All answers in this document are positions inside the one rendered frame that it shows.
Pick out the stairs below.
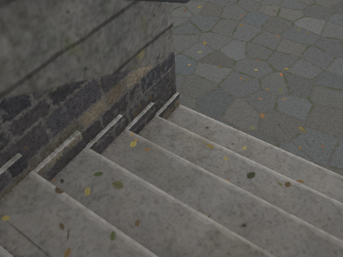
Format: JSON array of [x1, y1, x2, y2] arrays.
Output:
[[0, 104, 343, 257]]

